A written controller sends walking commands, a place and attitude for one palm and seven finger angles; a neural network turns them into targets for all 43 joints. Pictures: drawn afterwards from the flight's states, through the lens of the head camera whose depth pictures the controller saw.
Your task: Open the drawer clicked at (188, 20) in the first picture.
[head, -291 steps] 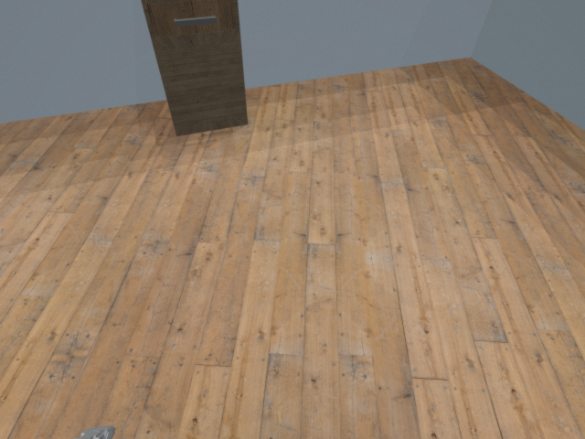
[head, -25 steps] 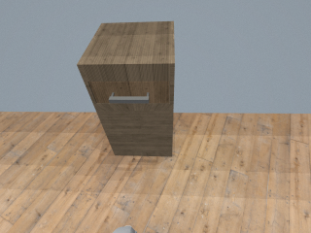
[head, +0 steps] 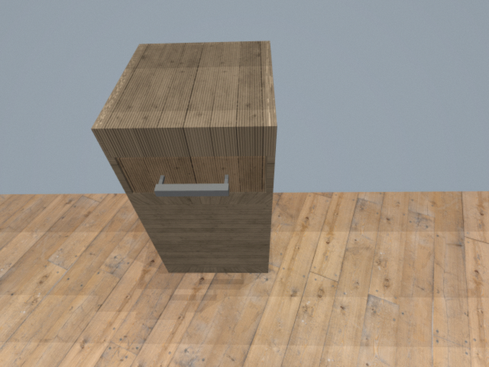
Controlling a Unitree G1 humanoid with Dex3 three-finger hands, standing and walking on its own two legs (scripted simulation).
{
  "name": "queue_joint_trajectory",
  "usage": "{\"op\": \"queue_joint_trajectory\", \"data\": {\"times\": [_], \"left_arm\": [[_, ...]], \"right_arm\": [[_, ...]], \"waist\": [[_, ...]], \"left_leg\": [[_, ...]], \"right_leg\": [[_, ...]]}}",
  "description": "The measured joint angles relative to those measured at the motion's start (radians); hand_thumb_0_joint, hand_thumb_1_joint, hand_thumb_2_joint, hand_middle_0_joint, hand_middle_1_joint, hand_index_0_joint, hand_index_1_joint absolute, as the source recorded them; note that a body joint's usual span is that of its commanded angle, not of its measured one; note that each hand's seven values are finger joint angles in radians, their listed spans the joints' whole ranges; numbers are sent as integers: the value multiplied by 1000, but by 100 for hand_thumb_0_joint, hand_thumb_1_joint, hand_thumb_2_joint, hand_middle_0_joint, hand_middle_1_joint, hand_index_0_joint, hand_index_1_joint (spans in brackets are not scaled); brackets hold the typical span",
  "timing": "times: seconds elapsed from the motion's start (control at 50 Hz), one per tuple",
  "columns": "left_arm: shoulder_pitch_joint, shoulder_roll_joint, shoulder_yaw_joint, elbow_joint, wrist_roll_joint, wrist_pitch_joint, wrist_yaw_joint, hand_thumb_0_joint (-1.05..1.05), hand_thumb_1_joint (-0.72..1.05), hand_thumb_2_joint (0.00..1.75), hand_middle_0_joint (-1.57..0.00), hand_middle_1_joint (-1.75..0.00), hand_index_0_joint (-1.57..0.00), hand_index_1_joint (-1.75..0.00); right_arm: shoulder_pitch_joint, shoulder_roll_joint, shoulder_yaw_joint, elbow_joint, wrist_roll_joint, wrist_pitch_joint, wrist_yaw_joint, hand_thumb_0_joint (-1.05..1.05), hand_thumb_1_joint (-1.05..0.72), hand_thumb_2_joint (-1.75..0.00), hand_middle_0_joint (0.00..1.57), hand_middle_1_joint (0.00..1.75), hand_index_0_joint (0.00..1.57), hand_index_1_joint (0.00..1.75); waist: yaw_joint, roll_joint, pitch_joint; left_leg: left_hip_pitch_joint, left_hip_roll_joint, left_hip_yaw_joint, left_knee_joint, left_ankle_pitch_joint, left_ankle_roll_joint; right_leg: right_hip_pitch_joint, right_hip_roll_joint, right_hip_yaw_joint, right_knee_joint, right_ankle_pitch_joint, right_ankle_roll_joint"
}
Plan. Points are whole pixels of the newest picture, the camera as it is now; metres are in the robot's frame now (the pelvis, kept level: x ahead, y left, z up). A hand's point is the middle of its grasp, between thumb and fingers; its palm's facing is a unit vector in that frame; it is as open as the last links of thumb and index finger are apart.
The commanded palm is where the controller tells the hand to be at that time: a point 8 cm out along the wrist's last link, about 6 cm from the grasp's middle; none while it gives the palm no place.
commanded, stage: come to a stop and stand still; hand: left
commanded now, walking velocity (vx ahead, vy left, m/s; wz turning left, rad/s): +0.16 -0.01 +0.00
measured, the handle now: (193, 184) +0.57 +0.18 -0.13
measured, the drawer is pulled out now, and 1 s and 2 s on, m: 0.00 0.00 0.00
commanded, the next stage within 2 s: look again from close up in 1.54 s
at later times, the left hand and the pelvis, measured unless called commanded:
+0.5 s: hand out of the picture +0.14 +0.21 -0.17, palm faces +0.04 -0.97 -0.23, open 7.3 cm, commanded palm none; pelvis +0.09 +0.02 +0.01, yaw -1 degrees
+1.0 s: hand out of the picture +0.09 +0.14 -0.13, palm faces +0.03 -0.96 -0.27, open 7.3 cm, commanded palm none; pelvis +0.06 -0.04 +0.02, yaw -1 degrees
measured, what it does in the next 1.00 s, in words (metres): steps on the spot: left foot, then right foot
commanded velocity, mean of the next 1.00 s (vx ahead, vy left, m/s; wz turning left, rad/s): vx -0.07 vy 0.04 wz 0.00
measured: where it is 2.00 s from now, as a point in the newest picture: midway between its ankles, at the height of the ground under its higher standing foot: outside the picture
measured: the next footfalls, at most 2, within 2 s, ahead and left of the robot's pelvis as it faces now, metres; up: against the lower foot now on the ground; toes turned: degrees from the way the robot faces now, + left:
left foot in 0.34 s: +0.16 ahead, +0.12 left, +0.00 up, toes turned +5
right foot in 0.76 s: +0.06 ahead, -0.15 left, +0.00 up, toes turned -3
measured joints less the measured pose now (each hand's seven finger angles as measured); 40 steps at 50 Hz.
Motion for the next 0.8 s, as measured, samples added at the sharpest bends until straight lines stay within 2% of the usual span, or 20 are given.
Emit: {"op": "queue_joint_trajectory", "data": {"times": [0.04,0.06,0.1,0.14,0.22,0.28,0.32,0.34,0.38,0.44,0.48,0.54,0.58,0.64,0.7,0.74,0.76,0.8], "left_arm": [[-17,-3,-3,-12,2,-18,1,0,93,90,-20,-30,-19,-29],[-19,-6,-7,-17,-1,-27,3,0,93,90,-20,-30,-20,-29],[-11,-14,-14,-20,-5,-35,9,0,92,90,-20,-30,-20,-29],[3,-29,-22,-11,-6,-29,19,0,92,90,-20,-30,-20,-29],[15,-41,-28,17,-5,-2,41,0,94,90,-20,-30,-20,-29],[12,-38,-29,23,-7,24,41,0,94,90,-21,-30,-20,-29],[12,-35,-26,21,-9,39,42,0,93,90,-21,-30,-20,-30],[15,-33,-24,19,-11,47,43,0,93,90,-21,-30,-20,-30],[12,-19,-21,16,-17,62,46,0,92,90,-21,-30,-20,-30],[-8,1,-15,11,-21,82,52,0,92,90,-21,-30,-20,-29],[-23,11,-7,5,-21,86,50,0,91,90,-21,-30,-20,-29],[-41,28,2,-10,-20,90,44,0,91,90,-20,-30,-20,-29],[-51,35,5,-21,-19,95,40,0,91,90,-20,-30,-20,-29],[-61,39,4,-34,-17,99,34,0,91,90,-20,-30,-20,-29],[-60,32,-5,-39,-16,88,31,0,91,90,-20,-30,-20,-29],[-45,28,-15,-40,-15,69,29,0,91,90,-20,-30,-20,-29],[-36,23,-19,-34,-11,57,32,0,91,90,-20,-30,-20,-29],[-14,-7,-35,-14,-7,53,30,0,91,90,-20,-30,-20,-29]], "right_arm": [[12,-9,-1,14,5,13,4,0,-92,-90,20,30,20,30],[12,-12,0,20,7,22,5,0,-91,-90,19,30,20,30],[3,-14,0,24,9,32,8,0,-91,-90,19,30,20,30],[-11,-17,2,16,9,31,7,1,-91,-90,19,30,20,30],[-50,-8,14,-13,20,34,-4,1,-91,-90,19,30,20,30],[-79,-8,14,-29,22,49,-12,1,-92,-90,19,30,20,30],[-96,-9,12,-39,21,58,-12,1,-92,-90,19,30,20,30],[-101,-12,11,-45,20,60,-11,1,-92,-90,19,30,20,30],[-115,-4,10,-54,16,58,-12,1,-92,-90,19,30,20,30],[-136,10,17,-75,13,55,-21,0,-91,-90,19,30,20,30],[-149,14,19,-86,9,56,-26,0,-91,-90,19,30,20,30],[-163,18,19,-96,9,56,-30,0,-91,-90,20,30,21,30],[-167,16,17,-100,8,55,-31,0,-90,-90,20,30,21,30],[-165,8,10,-103,6,55,-26,0,-90,-90,20,30,21,30],[-154,-6,2,-100,3,58,-15,0,-90,-90,20,30,21,30],[-135,-13,-2,-92,8,60,-7,0,-90,-90,20,30,21,30],[-127,-18,-4,-85,13,63,-3,0,-90,-90,20,30,21,30],[-105,-37,-8,-69,15,80,3,0,-90,-90,20,30,21,30]], "waist": [[-1,34,3],[-1,42,4],[1,45,6],[-3,48,5],[-5,29,13],[3,20,33],[9,16,47],[11,17,52],[17,-7,61],[17,-28,72],[11,-28,76],[8,-28,76],[5,-24,72],[0,-11,63],[-9,8,48],[-10,8,26],[-8,9,16],[-13,44,0]], "left_leg": [[-46,27,-32,156,-89,19],[-92,22,-64,277,-127,31],[-187,6,-106,492,-113,43],[-259,6,-118,570,-53,38],[-293,5,-115,381,-9,8],[-279,-1,-113,225,39,-2],[-253,-4,-105,128,111,-3],[-233,1,-99,76,196,3],[-215,-8,-82,67,162,37],[-213,-12,-67,58,128,63],[-211,-9,-68,30,150,61],[-209,-4,-66,-9,180,58],[-210,2,-67,-25,196,52],[-216,13,-72,-35,213,40],[-228,22,-78,-28,223,23],[-243,18,-78,-3,219,7],[-253,17,-79,22,199,0],[-255,11,-117,66,78,-1]], "right_leg": [[10,23,-21,26,-25,-39],[18,30,-29,34,-45,-53],[56,42,-36,-4,-52,-61],[102,54,-39,-76,-30,-60],[164,60,-29,-180,1,-55],[183,60,-24,-180,-13,-43],[185,61,-22,-148,-41,-33],[182,63,-22,-121,-60,-26],[155,51,-5,-37,-106,-12],[55,79,78,247,-294,5],[-2,99,116,407,-302,16],[-39,102,143,495,-265,34],[-35,94,149,471,-254,42],[5,73,142,351,-255,42],[80,55,121,152,-229,29],[159,42,110,-43,-129,23],[175,39,113,-91,-111,12],[184,54,101,-87,-105,-5]]}}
